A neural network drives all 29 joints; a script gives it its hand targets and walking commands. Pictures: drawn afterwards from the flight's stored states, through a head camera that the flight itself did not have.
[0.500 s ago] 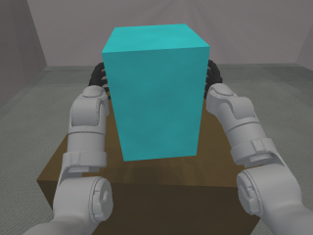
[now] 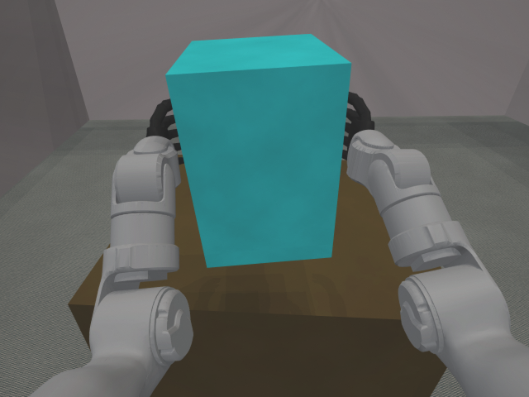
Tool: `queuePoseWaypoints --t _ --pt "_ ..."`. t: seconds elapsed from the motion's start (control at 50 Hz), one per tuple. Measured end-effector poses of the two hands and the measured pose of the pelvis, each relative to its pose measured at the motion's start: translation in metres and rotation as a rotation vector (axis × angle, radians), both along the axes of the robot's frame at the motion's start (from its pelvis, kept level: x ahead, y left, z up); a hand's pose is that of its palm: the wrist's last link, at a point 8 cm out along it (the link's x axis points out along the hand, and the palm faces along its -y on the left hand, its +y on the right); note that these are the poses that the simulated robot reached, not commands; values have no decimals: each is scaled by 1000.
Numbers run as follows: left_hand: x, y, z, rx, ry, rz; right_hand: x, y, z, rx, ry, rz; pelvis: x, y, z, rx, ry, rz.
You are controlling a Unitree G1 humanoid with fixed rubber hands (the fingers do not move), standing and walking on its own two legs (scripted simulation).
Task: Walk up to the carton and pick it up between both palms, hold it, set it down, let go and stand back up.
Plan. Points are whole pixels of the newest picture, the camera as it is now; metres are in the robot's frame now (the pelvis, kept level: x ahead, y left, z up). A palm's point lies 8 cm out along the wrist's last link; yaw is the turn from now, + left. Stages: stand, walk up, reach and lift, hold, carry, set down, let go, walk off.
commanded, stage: hold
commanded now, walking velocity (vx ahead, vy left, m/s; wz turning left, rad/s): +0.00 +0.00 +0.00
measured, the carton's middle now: (260, 147) +0.40 +0.00 +0.28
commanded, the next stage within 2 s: none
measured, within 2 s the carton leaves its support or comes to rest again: neither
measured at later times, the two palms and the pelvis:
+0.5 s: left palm (165, 149) +0.38 +0.14 +0.29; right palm (359, 143) +0.37 -0.14 +0.30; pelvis +0.01 +0.00 +0.00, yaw +0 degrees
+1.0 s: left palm (161, 151) +0.38 +0.15 +0.29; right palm (355, 145) +0.38 -0.13 +0.29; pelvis +0.01 +0.00 +0.00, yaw +0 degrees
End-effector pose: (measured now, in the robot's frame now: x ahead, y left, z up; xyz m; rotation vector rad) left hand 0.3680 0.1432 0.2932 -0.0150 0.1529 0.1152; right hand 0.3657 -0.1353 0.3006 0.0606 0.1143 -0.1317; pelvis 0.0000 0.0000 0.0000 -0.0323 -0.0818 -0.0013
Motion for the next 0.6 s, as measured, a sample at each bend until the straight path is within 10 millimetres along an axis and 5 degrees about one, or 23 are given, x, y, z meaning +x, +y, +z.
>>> queuePoseWaypoints --t 0.6 --pt "10 -4 -4 10 5 -5 9 -5 -4 -5 14 -1 7 -2 0 -2 23 -1"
